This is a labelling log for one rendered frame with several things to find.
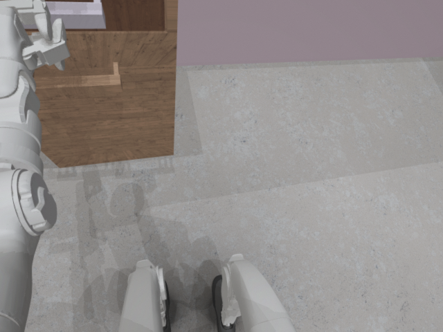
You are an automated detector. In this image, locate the cabinet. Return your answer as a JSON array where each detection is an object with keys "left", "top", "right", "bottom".
[{"left": 26, "top": 0, "right": 178, "bottom": 168}]

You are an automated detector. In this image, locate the drawer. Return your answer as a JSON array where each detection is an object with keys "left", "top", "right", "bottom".
[{"left": 0, "top": 0, "right": 165, "bottom": 31}]

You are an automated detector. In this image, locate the robot left upper arm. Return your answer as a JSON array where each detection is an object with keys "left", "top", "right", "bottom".
[{"left": 0, "top": 169, "right": 57, "bottom": 332}]

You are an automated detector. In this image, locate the robot left hand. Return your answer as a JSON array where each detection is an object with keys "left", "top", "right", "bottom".
[{"left": 0, "top": 0, "right": 70, "bottom": 75}]

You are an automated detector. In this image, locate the right robot thigh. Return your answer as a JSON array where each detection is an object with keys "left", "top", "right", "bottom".
[{"left": 221, "top": 259, "right": 297, "bottom": 332}]

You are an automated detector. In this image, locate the handle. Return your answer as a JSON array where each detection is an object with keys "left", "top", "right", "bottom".
[
  {"left": 22, "top": 0, "right": 106, "bottom": 29},
  {"left": 34, "top": 75, "right": 123, "bottom": 97}
]

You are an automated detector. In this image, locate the right robot shin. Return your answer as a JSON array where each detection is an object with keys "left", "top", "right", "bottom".
[{"left": 221, "top": 254, "right": 244, "bottom": 325}]

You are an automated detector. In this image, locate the left robot forearm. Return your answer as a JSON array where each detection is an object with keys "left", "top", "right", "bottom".
[{"left": 0, "top": 59, "right": 44, "bottom": 178}]

